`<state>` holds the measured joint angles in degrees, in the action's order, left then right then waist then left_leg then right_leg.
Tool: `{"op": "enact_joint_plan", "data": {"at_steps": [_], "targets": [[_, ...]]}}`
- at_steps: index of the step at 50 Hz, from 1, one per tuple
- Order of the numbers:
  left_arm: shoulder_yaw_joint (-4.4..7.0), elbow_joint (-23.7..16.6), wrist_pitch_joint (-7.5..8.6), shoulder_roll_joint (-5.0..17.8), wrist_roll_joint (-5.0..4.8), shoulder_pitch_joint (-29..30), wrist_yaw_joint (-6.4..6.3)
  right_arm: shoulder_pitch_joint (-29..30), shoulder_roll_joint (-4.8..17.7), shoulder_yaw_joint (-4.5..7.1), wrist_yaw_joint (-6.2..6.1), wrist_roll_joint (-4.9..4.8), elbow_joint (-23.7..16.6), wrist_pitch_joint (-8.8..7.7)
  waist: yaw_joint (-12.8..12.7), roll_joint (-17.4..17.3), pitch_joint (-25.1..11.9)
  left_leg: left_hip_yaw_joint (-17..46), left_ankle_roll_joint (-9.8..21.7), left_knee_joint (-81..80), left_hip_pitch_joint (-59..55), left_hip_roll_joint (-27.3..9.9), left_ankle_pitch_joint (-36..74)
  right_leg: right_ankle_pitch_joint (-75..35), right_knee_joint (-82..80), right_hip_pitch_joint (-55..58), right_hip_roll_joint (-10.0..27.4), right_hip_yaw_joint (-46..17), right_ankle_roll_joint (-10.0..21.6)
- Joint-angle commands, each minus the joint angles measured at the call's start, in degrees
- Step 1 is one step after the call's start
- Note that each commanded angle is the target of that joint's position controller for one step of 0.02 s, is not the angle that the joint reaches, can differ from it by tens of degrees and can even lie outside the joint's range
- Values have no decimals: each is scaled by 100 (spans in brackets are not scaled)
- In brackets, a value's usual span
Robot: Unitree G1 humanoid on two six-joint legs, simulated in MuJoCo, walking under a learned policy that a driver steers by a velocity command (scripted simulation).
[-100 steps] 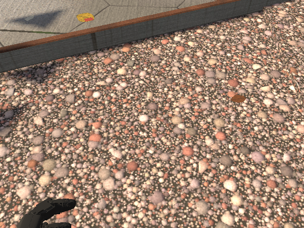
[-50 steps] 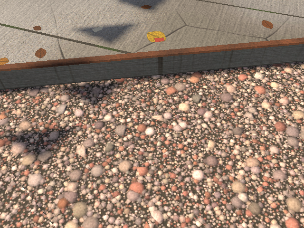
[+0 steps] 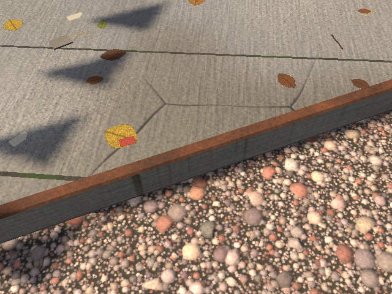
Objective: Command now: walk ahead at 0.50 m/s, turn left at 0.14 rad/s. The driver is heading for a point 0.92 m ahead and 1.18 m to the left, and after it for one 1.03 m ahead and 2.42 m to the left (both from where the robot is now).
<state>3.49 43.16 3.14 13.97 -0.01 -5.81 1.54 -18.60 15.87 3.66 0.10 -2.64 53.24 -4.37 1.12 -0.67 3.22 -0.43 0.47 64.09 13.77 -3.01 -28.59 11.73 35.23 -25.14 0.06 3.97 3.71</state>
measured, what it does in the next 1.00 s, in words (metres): walks ahead, turning left: left foot, then right foot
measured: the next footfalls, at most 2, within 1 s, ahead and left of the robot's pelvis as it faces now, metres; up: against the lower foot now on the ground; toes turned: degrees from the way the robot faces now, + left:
left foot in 0.46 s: +0.39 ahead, +0.17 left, +0.00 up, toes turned +17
right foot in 0.92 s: +0.70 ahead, +0.08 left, +0.00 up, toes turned +34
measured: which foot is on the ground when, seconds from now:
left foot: up 0.00-0.44, down 0.46-0.92, up 0.94-1.00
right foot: down 0.00-0.44, up 0.46-0.90, down 0.92-1.00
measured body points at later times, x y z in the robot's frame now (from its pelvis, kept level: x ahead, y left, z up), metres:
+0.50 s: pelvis +0.28 +0.06 -0.01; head +0.31 +0.08 +0.44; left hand +0.25 +0.35 -0.14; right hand +0.52 -0.15 -0.11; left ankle +0.36 +0.16 -0.72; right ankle +0.10 -0.10 -0.66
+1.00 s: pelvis +0.56 +0.12 +0.00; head +0.57 +0.13 +0.45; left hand +0.56 +0.44 -0.08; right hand +0.78 -0.06 -0.11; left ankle +0.39 +0.16 -0.64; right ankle +0.67 +0.06 -0.72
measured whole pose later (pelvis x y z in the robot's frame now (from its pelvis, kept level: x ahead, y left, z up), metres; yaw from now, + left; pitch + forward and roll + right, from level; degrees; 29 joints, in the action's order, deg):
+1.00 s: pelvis +0.56 +0.12 +0.00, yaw +34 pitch +1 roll -2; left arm 2.7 43.3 6.0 14.6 0.9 -6.7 0.1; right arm -16.2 16.7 3.3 -1.0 -1.7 43.6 -1.8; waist 1.6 -2.2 0.4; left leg 8.6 1.1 67.6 20.8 5.2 -28.5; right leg 10.3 30.3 -21.7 -2.5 0.6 1.3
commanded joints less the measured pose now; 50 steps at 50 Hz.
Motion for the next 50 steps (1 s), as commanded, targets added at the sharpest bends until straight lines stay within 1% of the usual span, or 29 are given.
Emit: {"op": "enact_joint_plan", "data": {"at_steps": [1, 2, 3, 6, 12, 15, 17, 20, 21, 22, 23, 24, 25, 26, 27, 28, 29, 31, 33, 37, 39, 41, 43, 45, 46, 47, 48, 49, 50], "targets": [[237, 115, 110, 722, 21, -1036, -57, 638, 705, 163, -40, 38, -575, -224, -567, 486, -824, 548, 139, 722, 2697, -421, 623, -1161, -1833, 2792, 1736, -2040, 977], [181, 92, 159, 499, 65, -790, -54, 440, 664, 195, -49, 60, -479, -124, -335, 595, -675, 616, 143, 552, 2305, -556, 968, -1306, -2049, 2330, 1545, -1588, 832], [180, 120, 210, 449, 96, -705, -47, 246, 530, 184, -38, 46, -397, -23, -210, 633, -649, 630, 133, 473, 2029, -585, 1197, -1352, -2249, 2062, 1506, -1372, 797], [234, 264, 347, 606, 104, -649, -92, 278, 283, 145, -47, 56, -415, 175, -47, 379, -337, 658, 42, 51, 2181, -611, 1640, -1877, -2626, 1749, 1473, -683, 784], [265, 457, 317, 813, 83, -806, -239, 1256, 145, 40, 85, 137, -735, 151, -319, 333, 73, 252, 20, -1980, 2384, -448, 3187, -1720, -2944, 1990, 1279, 357, 545], [307, 602, 232, 943, 7, -1112, -270, 1777, 132, -9, 190, 138, -975, 133, -510, 241, 260, 20, 141, -2541, 2603, -375, 3161, -1881, -2846, 2582, 1473, 567, 515], [331, 667, 140, 1001, -52, -1207, -279, 1967, 169, -15, 275, 127, -1133, 128, -499, 279, 291, -118, 271, -2757, 2716, -293, 2822, -2361, -2579, 3053, 1613, 674, 448], [389, 608, 14, 1238, -89, -1017, -324, 1608, 441, 110, 356, 100, -1202, 155, -116, 548, -139, -569, 586, -2749, 1895, 193, 2041, -4883, -1544, 3367, 1647, 882, 261], [401, 576, -42, 1306, -97, -920, -344, 1095, 618, 209, 348, 87, -1101, 175, 198, 606, -445, -687, 730, -2743, 1236, 426, 1801, -5526, -759, 3288, 1594, 936, 184], [386, 516, -79, 1324, -114, -779, -364, 223, 908, 376, 299, 84, -888, 178, 695, 499, -880, -665, 939, -3104, -20, 658, 2038, -5365, 418, 2805, 1392, 1032, 3], [308, 407, -34, 1149, -2, -838, -380, -609, 1397, 568, 173, 98, -695, 233, 983, -182, -1361, 486, 1242, -3315, -1684, 94, 1985, -3464, 2196, 1431, 1090, 1036, -281], [26, 144, 142, 184, 131, -1403, -266, -374, 1873, 617, 157, 86, -751, 167, 170, -1591, -1781, 3831, 2384, -3975, -3424, -1317, 938, 2042, 4090, -1170, -198, 314, -629], [70, 41, 409, 666, -121, -702, -171, -518, 1427, 472, 171, 159, -882, 83, 591, -833, -2196, 4774, 2410, -4785, -3690, -1529, 489, 2227, 4574, -1839, -238, -911, -480], [125, -121, 554, 908, -309, -191, -127, -249, 1150, 399, 155, 204, -904, -1, 619, -550, -1460, 3949, 2105, -4903, -3179, -1413, 1007, 1592, 4363, -2242, 69, -959, -299], [107, -84, 614, 867, -226, -184, -164, 165, 981, 351, 156, 165, -981, -50, 332, -49, -1049, 3254, 1902, -4847, -2352, -1177, 1738, 1114, 3845, -1975, 356, -960, -237], [154, -7, 597, 916, -47, -214, -210, 542, 787, 296, 147, 148, -1063, -55, 101, 121, -771, 2691, 1775, -4889, -1580, -968, 2445, 886, 3362, -1554, 514, -930, -295], [193, 6, 524, 966, 22, -310, -217, 721, 674, 243, 117, 202, -1150, -60, -81, 39, -719, 2397, 1746, -4997, -1092, -847, 2951, 730, 3124, -1126, 624, -969, -355], [192, -26, 382, 854, 82, -392, -216, 761, 736, 237, 63, 186, -1183, -64, -231, 0, -618, 2042, 1732, -5139, -577, -710, 3524, 597, 2596, -830, 627, -856, -541], [135, -148, 297, 685, 123, -92, -241, 700, 963, 283, -22, 193, -1199, -72, -198, -64, -427, 1645, 1662, -5215, -102, -516, 3919, 141, 1876, -754, 492, -661, -722], [20, -414, 283, 474, 69, 750, -217, 398, 1044, 305, -99, 145, -1152, 10, 163, -347, -381, 1221, 1222, -5017, 268, -37, 3352, -1379, -4, -182, 55, -497, -832], [-11, -406, 254, 460, -28, 764, -197, 193, 990, 285, -93, 173, -1072, 90, 246, -601, -564, 1486, 1150, -4796, 23, -223, 2957, -1446, -50, 39, -69, -521, -884], [17, -460, 268, 654, -39, 825, -166, 168, 843, 249, -113, 131, -1085, 155, 234, -568, -483, 1851, 1080, -4460, -197, -318, 2682, -1147, -324, 14, -80, -690, -821], [57, -453, 339, 782, 5, 695, -127, 306, 802, 227, -151, 147, -1130, 207, 39, -627, -525, 2300, 974, -4029, -372, -463, 2748, -779, -517, 337, -141, -726, -630], [207, -196, 436, 1029, 81, -351, -126, 589, 656, 154, -157, 177, -1285, 200, -585, -665, -982, 2089, 676, -2744, -170, 11, 3671, -920, -1142, 1743, -75, -643, -266], [310, -73, 457, 1424, 198, -1396, -177, 554, 282, 16, -142, 252, -1415, 163, -932, 17, -1872, 1566, 399, -901, 682, 413, 2603, -1020, -1021, 3427, 1110, -1829, 161], [378, 34, 400, 1856, 286, -1590, -164, -532, -107, -96, -110, 149, -1544, 67, -236, 1682, -2212, 1366, 124, 543, 2445, 1204, -848, -950, -1539, 4633, 2565, -4671, 1238], [340, -17, 354, 1415, 94, -1357, -154, -583, 643, 32, -114, -14, -1338, 110, -300, 1114, -1813, 1293, 9, 1491, 3285, 560, -503, 1074, -1684, 4352, 2779, -5222, 1388], [206, -172, 295, 896, 28, -1089, -179, 107, 956, 107, -115, 26, -1426, 165, -543, 642, -1076, 1102, -35, 1768, 3542, 327, -35, 1733, -1842, 3700, 2392, -4224, 1124], [124, -188, 213, 708, 46, -800, -199, 517, 874, 120, -120, 116, -1540, 206, -476, 433, -546, 862, -81, 1756, 3543, 140, 348, 1540, -1983, 2933, 2029, -3375, 872]]}}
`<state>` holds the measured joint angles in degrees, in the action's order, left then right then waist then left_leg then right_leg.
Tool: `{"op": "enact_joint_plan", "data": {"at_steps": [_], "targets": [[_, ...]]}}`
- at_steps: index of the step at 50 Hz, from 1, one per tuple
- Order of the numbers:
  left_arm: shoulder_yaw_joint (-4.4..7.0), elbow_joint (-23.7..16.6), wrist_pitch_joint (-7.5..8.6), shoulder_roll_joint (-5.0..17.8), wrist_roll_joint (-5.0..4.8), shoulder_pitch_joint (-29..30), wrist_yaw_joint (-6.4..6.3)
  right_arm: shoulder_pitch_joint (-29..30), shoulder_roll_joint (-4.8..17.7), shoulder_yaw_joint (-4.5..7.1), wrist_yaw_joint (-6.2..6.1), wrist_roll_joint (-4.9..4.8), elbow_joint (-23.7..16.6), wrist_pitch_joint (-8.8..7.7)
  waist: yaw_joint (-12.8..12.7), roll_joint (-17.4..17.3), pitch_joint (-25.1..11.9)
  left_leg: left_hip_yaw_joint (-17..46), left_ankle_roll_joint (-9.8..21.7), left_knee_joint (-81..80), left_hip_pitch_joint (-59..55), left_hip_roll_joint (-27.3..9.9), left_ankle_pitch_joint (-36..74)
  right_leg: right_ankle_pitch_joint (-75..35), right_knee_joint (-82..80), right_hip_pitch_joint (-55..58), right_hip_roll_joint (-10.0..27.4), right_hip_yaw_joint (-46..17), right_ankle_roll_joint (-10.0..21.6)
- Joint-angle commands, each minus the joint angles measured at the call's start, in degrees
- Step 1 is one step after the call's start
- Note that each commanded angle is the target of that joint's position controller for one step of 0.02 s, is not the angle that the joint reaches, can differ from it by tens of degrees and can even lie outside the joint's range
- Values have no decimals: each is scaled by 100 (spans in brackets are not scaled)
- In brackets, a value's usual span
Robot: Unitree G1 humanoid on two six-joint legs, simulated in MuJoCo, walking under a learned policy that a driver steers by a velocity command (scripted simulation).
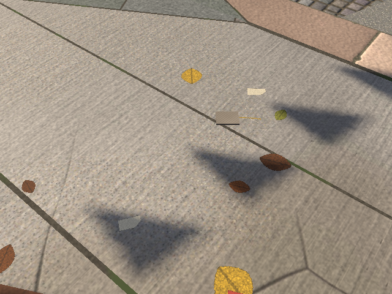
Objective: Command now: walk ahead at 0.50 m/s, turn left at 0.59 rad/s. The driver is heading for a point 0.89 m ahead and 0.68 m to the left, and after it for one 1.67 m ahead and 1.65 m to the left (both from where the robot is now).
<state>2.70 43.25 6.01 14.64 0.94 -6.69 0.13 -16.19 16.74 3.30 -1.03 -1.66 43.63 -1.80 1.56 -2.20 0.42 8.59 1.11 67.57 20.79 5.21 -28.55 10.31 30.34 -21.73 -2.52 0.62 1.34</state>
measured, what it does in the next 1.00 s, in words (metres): climbs, turning left: left foot 0.15 m higher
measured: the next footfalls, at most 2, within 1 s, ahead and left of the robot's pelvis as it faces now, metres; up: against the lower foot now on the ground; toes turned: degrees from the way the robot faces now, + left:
left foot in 0.46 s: +0.45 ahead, +0.25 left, +0.15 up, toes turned +21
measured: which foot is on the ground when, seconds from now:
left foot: up 0.00-0.44, down 0.46-1.00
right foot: down 0.00-0.48, up 0.50-1.00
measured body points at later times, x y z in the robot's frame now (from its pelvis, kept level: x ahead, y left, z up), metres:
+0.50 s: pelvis +0.28 +0.11 +0.01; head +0.33 +0.12 +0.46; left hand +0.15 +0.34 -0.12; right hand +0.59 +0.02 -0.04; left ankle +0.41 +0.24 -0.58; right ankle +0.08 -0.12 -0.68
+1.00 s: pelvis +0.57 +0.22 +0.16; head +0.57 +0.26 +0.61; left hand +0.68 +0.54 +0.11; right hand +0.72 +0.00 +0.05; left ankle +0.41 +0.23 -0.58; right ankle +0.80 +0.22 -0.55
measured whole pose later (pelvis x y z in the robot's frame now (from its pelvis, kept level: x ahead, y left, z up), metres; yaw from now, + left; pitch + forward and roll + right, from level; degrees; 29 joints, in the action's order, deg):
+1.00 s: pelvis +0.57 +0.22 +0.16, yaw +37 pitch +3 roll -1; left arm 0.2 34.1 5.7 14.3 0.2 2.5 1.8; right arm -25.3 13.3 1.4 -0.8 -1.5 44.8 -1.9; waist 6.5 2.5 -0.5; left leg 15.0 4.6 23.8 3.7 5.9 -21.8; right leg -2.2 27.4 -34.3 -1.6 -3.1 0.5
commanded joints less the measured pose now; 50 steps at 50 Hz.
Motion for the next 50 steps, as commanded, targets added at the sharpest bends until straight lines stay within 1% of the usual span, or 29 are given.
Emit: {"op": "enact_joint_plan", "data": {"at_steps": [1, 4, 8, 9, 11, 15, 17, 19, 20, 21, 22, 23, 24, 25, 26, 27, 28, 29, 30, 31, 32, 33, 34, 35, 37, 40, 44, 47, 50], "targets": [[135, -175, -132, 488, -6, -653, -64, 430, 630, 153, 13, 73, -656, -17, -453, 675, 75, -156, -227, 1586, 2826, -766, 540, 1391, -1612, 2043, 2001, -2536, 997], [105, -24, -167, 464, 9, -782, -106, 195, 115, 45, 97, -18, -779, 93, -241, 906, 231, -411, -359, 2260, 2805, -918, 829, 501, -1850, 1315, 1759, -1435, 966], [140, 33, -176, 590, 48, -1074, -170, 509, 0, -36, 72, 14, -1191, 138, -223, 605, 188, -189, -604, 2570, 3868, -990, 1230, -477, -1782, 1512, 1965, -743, 1127], [134, 135, -210, 590, 80, -1293, -206, 708, -155, -86, 15, 31, -1237, 183, -342, 840, 163, -404, -671, 3292, 4262, -899, 1092, -797, -1768, 1739, 2070, -635, 1171], [116, 281, -264, 521, -1, -1663, -280, 803, -297, -152, -54, -16, -1414, 239, -346, 811, 291, -218, -657, 4469, 5289, -903, 595, -912, -1745, 2255, 2270, -530, 1120], [85, 528, -383, 434, 50, -2277, -409, 1848, -614, -372, 83, 71, -1954, 134, -604, 616, 647, -477, -449, 4544, 6666, -972, 276, -1107, -1643, 3036, 2231, -121, 778], [103, 566, -513, 623, -27, -2238, -526, 2390, -834, -564, 211, 64, -2367, 82, -548, 651, 717, -889, -472, 3704, 6852, -1209, 123, -969, -1845, 3056, 2078, 216, 598], [90, 609, -640, 658, -88, -2287, -636, 2791, -766, -611, 375, 55, -2748, 41, -490, 606, 458, -1253, -330, 2317, 5392, -1425, 829, -1435, -2383, 2415, 2041, 529, 513], [128, 439, -696, 927, -116, -1803, -601, 2591, -609, -619, 470, 8, -2670, 44, -254, 509, 307, -1860, -141, 659, 3241, -1145, 1065, -2177, -2827, 1306, 1816, 904, 644], [203, 539, -643, 1325, -230, -2096, -563, 2551, -587, -527, 464, -63, -2681, 36, -168, 1014, -143, -2047, 82, 201, 1699, -746, 864, -4693, -2745, 1284, 2036, 795, 760], [273, 635, -601, 1689, -167, -2147, -503, 1787, -59, -241, 462, -97, -2339, 53, 204, 1257, -597, -2616, 327, 109, 835, -78, 101, -7754, -1648, 1755, 1977, 1112, 824], [287, 550, -497, 1944, -109, -1912, -372, 374, 414, 29, 475, -103, -2015, 70, 1022, 1836, -1523, -2186, 766, -112, -490, 256, 708, -10206, -360, 2047, 2115, 1057, 771], [301, 256, -335, 1783, -319, -1745, -315, -473, 939, 268, 429, -64, -1731, 99, 1394, 1538, -2112, -641, 1132, -1018, -2000, 159, 1122, -9176, 1208, 1028, 1770, 764, 423], [24, -138, -61, 906, -181, -1698, -78, -950, 1807, 483, 296, 4, -1452, 85, 902, -1292, -3022, 3687, 2197, -3291, -3612, -1680, 319, -1500, 4358, -791, 283, 225, -83], [153, 268, 176, 1089, -72, -1735, 186, -968, 1377, 315, 162, 286, -1320, 76, 774, -1019, -4043, 5340, 1993, -4538, -3631, -2088, -170, 196, 6271, -815, -43, -1262, 129], [193, 117, 168, 828, -194, -1348, 266, -960, 957, 169, 238, 216, -1052, 2, 623, -635, -3138, 4762, 1533, -4727, -2883, -1971, -673, 200, 6940, -1251, 28, -1253, 224], [78, -201, 134, 466, -219, -785, 166, -886, 688, 131, 319, 54, -801, -70, 516, -110, -1825, 4028, 1260, -4618, -1952, -1639, -924, 474, 7272, -1712, 97, -925, 267], [-26, -508, 124, 176, -200, -261, 63, -539, 417, 50, 360, 45, -657, -160, 242, 273, -706, 3235, 1188, -4362, -886, -1428, -191, 754, 7630, -2199, 202, -771, 366], [-113, -652, 49, -1, -198, -275, 58, -288, -119, -114, 397, 170, -513, -233, -161, 199, -411, 2483, 1059, -4190, -137, -1147, 171, 748, 7887, -2081, 402, -796, 563], [-209, -822, 12, -100, -152, -471, 97, -4, -308, -158, 427, 199, -490, -296, -474, 94, -215, 2025, 1065, -4275, 421, -983, 645, 623, 7968, -2068, 441, -838, 638], [-331, -933, -21, -307, -120, -567, 94, 195, -322, -141, 401, 121, -483, -305, -677, 93, -104, 1461, 1105, -4325, 637, -835, 1090, 481, 7508, -2122, 557, -845, 569], [-332, -913, -95, -61, -136, -709, 51, 346, -124, -91, 395, 42, -511, -329, -814, 195, 58, 1043, 1231, -4535, 756, -745, 1273, 484, 6667, -2176, 649, -691, 475], [-290, -920, -114, 148, -88, -627, 21, 423, -167, -121, 366, 27, -557, -376, -868, 335, 44, 951, 1245, -4746, 877, -673, 1362, 295, 5957, -2030, 741, -649, 395], [-256, -933, -141, 345, -30, -539, -20, 372, -108, -149, 357, 84, -551, -467, -839, 328, 41, 800, 1248, -4934, 1010, -635, 1819, -16, 5424, -1926, 793, -469, 354], [-241, -1101, -141, 428, 182, -91, -87, 27, 125, -96, 267, 120, -450, -502, -557, 79, 17, 932, 1339, -5293, 749, -686, 2437, -660, 4475, -2040, 716, -219, 123], [-273, -1333, -76, 257, 56, 832, -86, -755, 250, -74, 138, 84, -257, -449, -9, -55, -83, 1054, 1210, -5490, -368, -878, 2364, -1375, 2563, -2333, 547, -204, -44], [-241, -1467, 25, 156, -112, 1672, 78, -1123, 411, -40, 114, 18, -100, -374, 451, -421, 54, 1217, 1143, -5558, -1165, -1047, 1841, -1538, 556, -2014, 225, -123, -135], [-130, -1508, 86, 327, -90, 1788, 169, -1126, 534, 23, 27, 17, -24, -105, 456, -539, 50, 1380, 974, -4868, -1649, -1056, 3135, -1434, -235, -1546, 15, -190, -146], [0, -1344, 101, 528, -68, 1182, 168, -812, 675, 129, -88, 6, -163, 108, 132, -656, -247, 1622, 680, -3926, -1849, -952, 4279, -1044, -584, -585, -128, -308, -23]]}}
